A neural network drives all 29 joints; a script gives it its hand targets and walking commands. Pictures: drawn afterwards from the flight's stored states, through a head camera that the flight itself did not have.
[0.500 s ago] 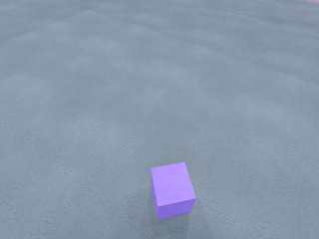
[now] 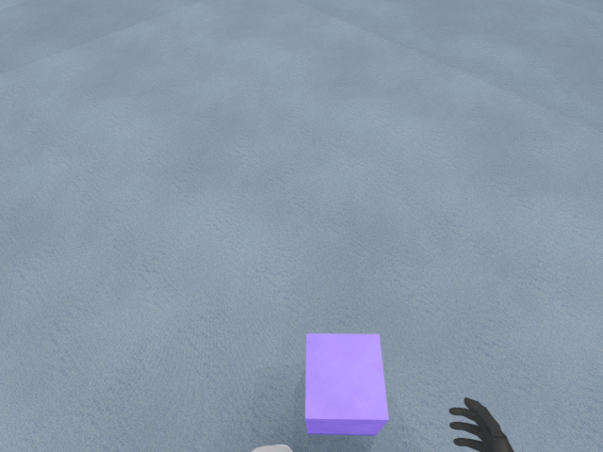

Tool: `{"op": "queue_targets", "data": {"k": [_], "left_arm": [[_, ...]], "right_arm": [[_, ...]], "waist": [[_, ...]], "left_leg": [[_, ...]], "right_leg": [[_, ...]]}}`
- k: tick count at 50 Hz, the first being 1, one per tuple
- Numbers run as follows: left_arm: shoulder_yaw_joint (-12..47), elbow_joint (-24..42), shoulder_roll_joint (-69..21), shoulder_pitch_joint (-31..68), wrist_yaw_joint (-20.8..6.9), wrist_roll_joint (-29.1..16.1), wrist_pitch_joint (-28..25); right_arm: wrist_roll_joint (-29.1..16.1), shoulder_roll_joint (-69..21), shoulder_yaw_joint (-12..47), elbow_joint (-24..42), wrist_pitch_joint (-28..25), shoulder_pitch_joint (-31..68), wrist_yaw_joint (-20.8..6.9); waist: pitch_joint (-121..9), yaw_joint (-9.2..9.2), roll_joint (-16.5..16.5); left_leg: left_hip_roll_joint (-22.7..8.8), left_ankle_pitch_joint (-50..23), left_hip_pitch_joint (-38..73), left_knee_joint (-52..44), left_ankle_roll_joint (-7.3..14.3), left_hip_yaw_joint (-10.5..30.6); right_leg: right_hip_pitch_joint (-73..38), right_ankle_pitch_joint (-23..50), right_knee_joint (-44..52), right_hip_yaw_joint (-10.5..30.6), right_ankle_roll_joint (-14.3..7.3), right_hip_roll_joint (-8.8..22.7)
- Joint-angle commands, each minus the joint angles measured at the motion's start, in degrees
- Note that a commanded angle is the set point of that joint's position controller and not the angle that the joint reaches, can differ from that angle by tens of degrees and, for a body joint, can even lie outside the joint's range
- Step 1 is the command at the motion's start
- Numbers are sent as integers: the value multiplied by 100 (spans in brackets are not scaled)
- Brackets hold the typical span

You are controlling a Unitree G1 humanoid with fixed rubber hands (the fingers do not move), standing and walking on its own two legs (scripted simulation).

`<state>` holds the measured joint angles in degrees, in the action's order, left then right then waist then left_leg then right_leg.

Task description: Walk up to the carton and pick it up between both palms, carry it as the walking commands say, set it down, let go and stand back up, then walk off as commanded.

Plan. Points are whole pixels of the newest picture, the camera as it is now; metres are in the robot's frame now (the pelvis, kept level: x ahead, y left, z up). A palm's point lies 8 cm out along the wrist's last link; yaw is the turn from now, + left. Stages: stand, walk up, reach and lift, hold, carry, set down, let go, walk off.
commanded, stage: walk up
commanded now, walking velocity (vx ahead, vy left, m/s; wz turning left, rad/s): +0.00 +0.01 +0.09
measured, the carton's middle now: (342, 386) +0.36 -0.02 -0.64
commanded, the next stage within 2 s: stand in 1.50 s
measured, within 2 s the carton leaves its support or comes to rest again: neither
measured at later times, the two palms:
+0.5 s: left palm out of the picture -0.01 +0.27 -0.09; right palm out of the picture +0.05 -0.30 -0.14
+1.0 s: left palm out of the picture +0.00 +0.28 -0.13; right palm out of the picture +0.00 -0.25 -0.10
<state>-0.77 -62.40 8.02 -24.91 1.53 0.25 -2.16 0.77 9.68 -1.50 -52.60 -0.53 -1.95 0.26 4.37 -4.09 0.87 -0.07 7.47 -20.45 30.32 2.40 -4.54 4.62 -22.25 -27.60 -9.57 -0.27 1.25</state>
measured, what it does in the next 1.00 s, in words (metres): steps on the spot: right foot, then left foot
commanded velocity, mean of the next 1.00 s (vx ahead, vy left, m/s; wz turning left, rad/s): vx -0.05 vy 0.01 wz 0.05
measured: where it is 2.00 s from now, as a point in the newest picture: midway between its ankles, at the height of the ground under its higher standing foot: outside the picture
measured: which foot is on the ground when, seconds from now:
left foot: down 0.00-0.30, up 0.32-0.66, down 0.68-1.00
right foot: down 0.00-0.00, up 0.02-0.28, down 0.30-0.68, up 0.70-1.00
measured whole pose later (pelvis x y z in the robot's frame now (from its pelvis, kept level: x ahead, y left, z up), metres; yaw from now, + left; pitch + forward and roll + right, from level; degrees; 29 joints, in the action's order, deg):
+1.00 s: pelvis -0.04 +0.01 +0.01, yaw +1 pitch +1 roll -1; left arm -5.9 -56.1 15.6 -12.6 -0.2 1.1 4.2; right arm 1.6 12.6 -3.1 -56.1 0.1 -13.5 4.3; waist 1.9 1.5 -1.7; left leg -3.9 13.6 -12.8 25.4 -1.6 0.6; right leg 23.2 -25.8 -56.8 0.6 4.4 -2.0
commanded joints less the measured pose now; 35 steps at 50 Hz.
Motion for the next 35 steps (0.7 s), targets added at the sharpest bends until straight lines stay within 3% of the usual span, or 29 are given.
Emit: {"op": "queue_targets", "data": {"k": [1, 2, 4, 5, 6, 8, 9, 10, 11, 12, 13, 14, 15, 16, 17, 18, 19, 20, 21, 22, 25, 26, 28, 29, 30, 32, 33, 34, 35], "left_arm": [[-57, 489, 541, -155, 55, -210, 69], [-130, 482, 599, 66, 98, -133, 208], [-137, 315, 413, 150, 89, 6, 329], [-136, 225, 326, 58, 46, 31, 362], [-153, 173, 316, -19, 19, 46, 384], [-198, 157, 432, 30, 28, 43, 402], [-206, 195, 480, 158, 51, 62, 394], [-271, 331, 665, 404, 91, 14, 385], [-282, 423, 703, 517, 129, -20, 378], [-263, 465, 639, 529, 148, -2, 365], [-251, 503, 600, 469, 175, 14, 348], [-244, 473, 681, 159, 197, 45, 310], [-336, 469, 1217, -86, 229, 144, 270], [-475, 609, 1977, -79, 263, 166, 306], [-477, 549, 1944, -345, 281, 119, 394], [-444, 564, 1999, -60, 304, 103, 423], [-399, 612, 1794, 491, 278, 166, 439], [-314, 777, 1554, 1136, 237, 198, 423], [-272, 933, 1500, 1514, 213, 183, 384], [-281, 881, 1479, 1336, 199, 144, 326], [-344, 632, 1520, 854, 163, 127, 232], [-362, 623, 1592, 824, 153, 140, 241], [-459, 527, 1826, 609, 140, 193, 286], [-430, 574, 1729, 830, 49, 202, 282], [-403, 522, 1584, 841, -36, 193, 302], [-390, 474, 1537, 816, -130, 153, 336], [-346, 504, 1401, 606, -190, 146, 302], [-241, 676, 949, 437, -234, 178, 278], [-240, 833, 1023, 851, -144, 97, 339]], "right_arm": [[-15, 1178, -286, -163, -53, -1402, 99], [-114, 904, -243, -207, -32, -1444, 145], [-68, 644, -159, -98, -22, -743, 230], [-7, 517, -101, -100, -13, -515, 263], [50, 497, -76, -147, -11, -410, 268], [68, 628, -116, -295, -10, -523, 245], [72, 732, -166, -348, -2, -575, 245], [57, 1093, -316, -356, 60, -612, 256], [51, 1232, -393, -390, 114, -772, 272], [69, 1194, -405, -391, 146, -911, 278], [90, 1160, -433, -387, 223, -834, 276], [88, 1170, -472, -371, 337, -645, 256], [51, 930, -429, -193, 400, -554, 211], [72, 640, -352, -80, 476, -869, 192], [94, 702, -445, -180, 595, -854, 160], [58, 853, -483, -80, 617, -866, 148], [45, 965, -521, -41, 575, -883, 142], [84, 1081, -575, -127, 534, -1039, 102], [115, 1158, -627, -246, 553, -1278, 46], [131, 1142, -612, -238, 577, -1269, -6], [133, 895, -421, -32, 611, -1039, -187], [89, 823, -362, 35, 617, -897, -218], [24, 740, -238, 181, 608, -676, -235], [-76, 559, -154, 166, 545, -825, -202], [-100, 436, -90, 110, 462, -982, -158], [-31, 618, -141, -190, 292, -1630, -14], [38, 909, -188, -246, 221, -1867, 33], [57, 1427, -241, -105, 144, -1884, 45], [-3, 1788, -238, 44, 93, -1427, 52]], "waist": [[-1796, 706, 911], [-1699, 712, 945], [-844, 462, 479], [-506, 326, 502], [-423, 249, 573], [-545, 232, 649], [-614, 195, 618], [-338, 224, 726], [-495, 264, 781], [-873, 282, 716], [-926, 165, 810], [-819, -128, 766], [-627, -233, -427], [-645, -317, -1992], [-739, -499, -1324], [-638, -362, -1066], [-427, -102, -1045], [-288, 157, -1098], [-167, 269, -1094], [-275, 287, -1005], [-363, 218, -1247], [-216, 151, -1446], [-11, 66, -1696], [-112, 187, -1873], [-229, 244, -2060], [-272, 518, -1318], [-218, 538, -459], [-316, 420, 854], [-106, 512, 1526]], "left_leg": [[-2034, -5566, 3022, -190, 993, 1784], [-2273, -5302, 2564, -590, 1299, 2071], [-1832, -3175, 1534, -1024, 1064, 1658], [-1569, -2593, 1093, -1197, 887, 1363], [-1340, -2294, 906, -1283, 766, 1190], [-1196, -1872, 907, -1347, 696, 1116], [-1226, -1762, 903, -1279, 668, 1100], [-1404, -3295, 1019, -908, 713, 1177], [-1559, -4591, 1189, -576, 807, 1179], [-1601, -4442, 1167, -488, 808, 1148], [-1355, -3609, 880, -371, 714, 964], [-852, -2304, 399, -21, 468, 614], [-238, -627, -525, 890, 28, 272], [446, 2944, -1316, 2598, -326, 246], [496, 3132, -940, 3740, -345, 1344], [542, 2929, -1307, 4339, -492, 1524], [436, 2497, -1312, 4487, -547, 1600], [449, 2023, -1195, 4474, -576, 1574], [677, 1984, -1110, 4651, -657, 1473], [625, 1904, -1097, 4540, -729, 1279], [214, 1172, -1061, 3228, -823, 675], [167, 1251, -930, 2663, -862, 535], [71, 1558, -564, 1750, -840, 359], [88, 1626, 145, 974, -723, 300], [150, 1684, 698, 281, -608, 203], [296, 644, 1740, -951, -441, -36], [-164, 603, 1970, -1409, -441, 486], [-1527, 663, 1832, -1898, -292, 2076], [-1974, 1012, 685, -2146, 284, 2661]], "right_leg": [[1271, 272, -1896, 292, 174, 384], [1357, -1536, -2396, 627, 187, 228], [1339, -1382, -2347, 799, 263, 355], [1166, -1097, -1964, 829, 264, 387], [1009, -799, -1667, 763, 283, 306], [874, -386, -1288, 656, 300, 199], [816, -90, -1092, 617, 288, 212], [1236, -33, -1235, 470, 281, 105], [1426, -263, -1393, 576, 237, 184], [1273, -227, -1418, 649, 196, 254], [1074, 151, -1143, 601, 144, 337], [686, 1225, -288, 568, 90, 540], [224, 2479, 691, 1390, -89, 1428], [349, 4411, 952, 2680, -950, 3078], [787, 4906, 832, 2477, -1342, 3163], [780, 4568, 853, 2422, -1352, 3144], [1071, 3385, 962, 2205, -1158, 2732], [1157, 2794, 943, 1784, -892, 2130], [1173, 3670, 666, 1451, -835, 1885], [1014, 4029, 540, 1374, -816, 1864], [613, 687, 1092, 1337, -488, 1643], [674, 263, 1236, 1372, -482, 1640], [731, 262, 1417, 1475, -582, 1790], [1072, 272, 1413, 1151, -561, 1483], [1209, 272, 1355, 1090, -590, 1262], [1601, 451, 796, 936, -472, 1106], [1800, 447, 335, 791, -217, 992], [2064, -306, -605, 489, 155, 662], [1903, -750, -925, 709, 235, 337]]}}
